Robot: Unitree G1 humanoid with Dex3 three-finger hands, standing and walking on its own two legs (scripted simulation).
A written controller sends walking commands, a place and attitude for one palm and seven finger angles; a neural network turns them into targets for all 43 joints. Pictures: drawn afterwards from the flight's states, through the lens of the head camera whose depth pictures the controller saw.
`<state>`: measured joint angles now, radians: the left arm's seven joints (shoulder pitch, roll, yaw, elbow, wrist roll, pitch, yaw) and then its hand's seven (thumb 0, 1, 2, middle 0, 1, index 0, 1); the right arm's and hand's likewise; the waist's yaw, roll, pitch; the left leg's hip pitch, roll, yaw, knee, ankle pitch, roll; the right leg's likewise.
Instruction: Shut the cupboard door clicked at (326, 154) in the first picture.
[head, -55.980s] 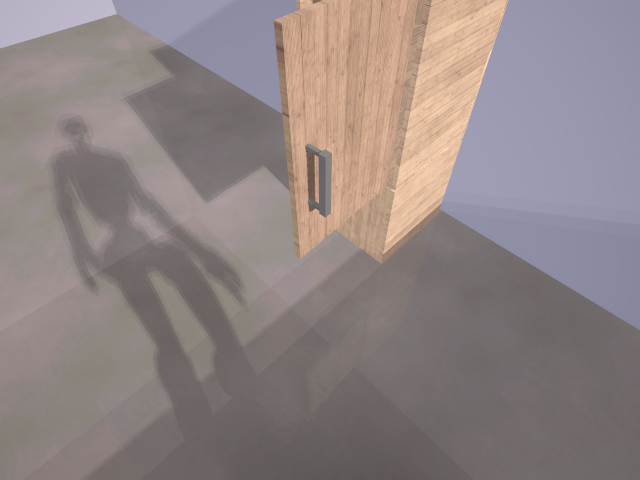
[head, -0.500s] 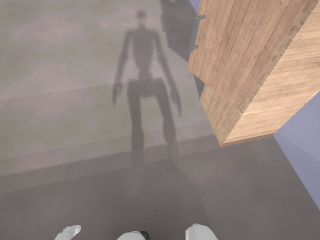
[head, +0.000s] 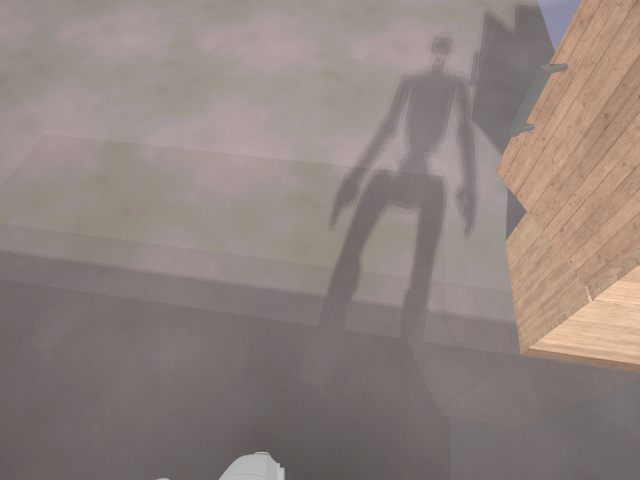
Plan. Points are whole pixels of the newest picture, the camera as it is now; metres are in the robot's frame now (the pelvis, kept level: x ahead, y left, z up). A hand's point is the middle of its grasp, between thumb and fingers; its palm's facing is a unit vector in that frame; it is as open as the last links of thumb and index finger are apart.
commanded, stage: walk to a spot facing it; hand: left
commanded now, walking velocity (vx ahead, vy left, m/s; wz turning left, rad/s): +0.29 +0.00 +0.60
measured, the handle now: (536, 101) +0.87 -0.44 -0.08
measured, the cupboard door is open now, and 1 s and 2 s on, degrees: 26 26 26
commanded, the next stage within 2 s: turn to face it in 1.20 s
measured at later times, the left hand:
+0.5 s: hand (175, 411) +0.22 +0.23 -0.15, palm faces +0.20 -0.95 -0.26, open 7.4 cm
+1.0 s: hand (195, 460) +0.16 +0.20 -0.19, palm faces +0.60 -0.78 -0.17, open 7.4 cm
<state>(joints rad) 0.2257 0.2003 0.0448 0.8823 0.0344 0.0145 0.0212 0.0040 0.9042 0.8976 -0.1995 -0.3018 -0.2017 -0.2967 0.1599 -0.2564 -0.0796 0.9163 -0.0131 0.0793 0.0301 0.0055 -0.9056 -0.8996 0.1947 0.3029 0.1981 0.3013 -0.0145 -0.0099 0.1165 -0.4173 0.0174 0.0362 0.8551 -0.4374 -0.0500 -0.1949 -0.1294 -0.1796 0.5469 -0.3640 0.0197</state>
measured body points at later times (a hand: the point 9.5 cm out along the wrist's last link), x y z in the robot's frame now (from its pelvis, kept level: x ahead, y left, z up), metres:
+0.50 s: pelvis +0.14 +0.00 -0.01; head +0.18 -0.01 +0.44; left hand +0.20 +0.28 -0.13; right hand +0.17 -0.24 -0.17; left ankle -0.01 +0.12 -0.73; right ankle +0.24 -0.10 -0.74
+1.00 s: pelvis +0.31 +0.09 -0.02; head +0.35 +0.14 +0.42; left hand +0.13 +0.24 -0.18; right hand +0.58 -0.03 -0.14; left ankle +0.36 +0.19 -0.74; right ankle +0.25 -0.10 -0.72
